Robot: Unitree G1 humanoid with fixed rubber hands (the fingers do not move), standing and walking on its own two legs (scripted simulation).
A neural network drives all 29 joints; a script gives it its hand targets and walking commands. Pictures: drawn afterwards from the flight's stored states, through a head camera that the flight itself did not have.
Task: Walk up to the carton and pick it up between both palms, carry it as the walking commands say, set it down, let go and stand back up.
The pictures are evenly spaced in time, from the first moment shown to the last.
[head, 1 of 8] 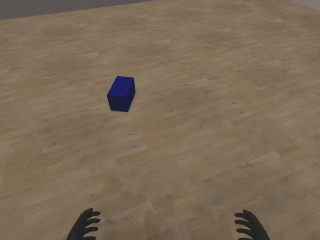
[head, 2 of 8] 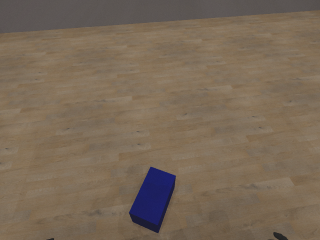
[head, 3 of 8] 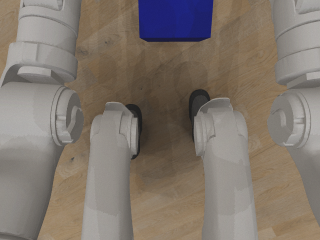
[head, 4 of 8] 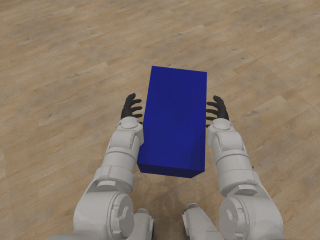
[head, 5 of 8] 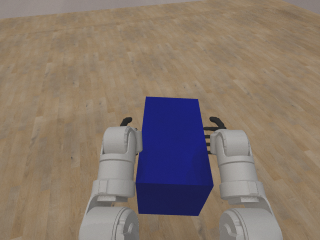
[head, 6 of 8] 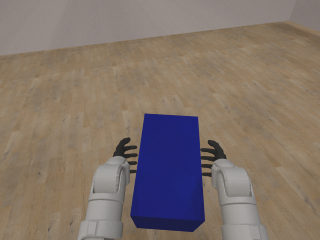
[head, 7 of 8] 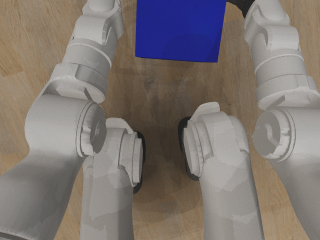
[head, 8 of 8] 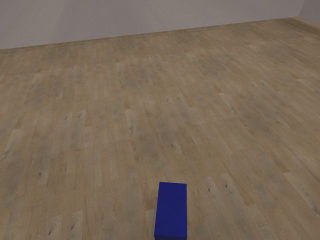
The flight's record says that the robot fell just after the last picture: no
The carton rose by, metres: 0.71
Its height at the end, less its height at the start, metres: +0.00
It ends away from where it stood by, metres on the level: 1.40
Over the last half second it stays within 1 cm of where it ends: yes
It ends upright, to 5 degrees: yes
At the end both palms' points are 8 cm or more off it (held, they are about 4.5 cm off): yes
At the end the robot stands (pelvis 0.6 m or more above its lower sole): yes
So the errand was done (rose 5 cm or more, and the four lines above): yes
